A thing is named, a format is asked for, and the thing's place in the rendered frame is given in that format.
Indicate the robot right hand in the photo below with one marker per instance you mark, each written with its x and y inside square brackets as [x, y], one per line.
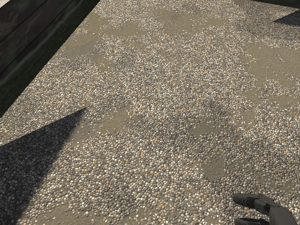
[278, 215]

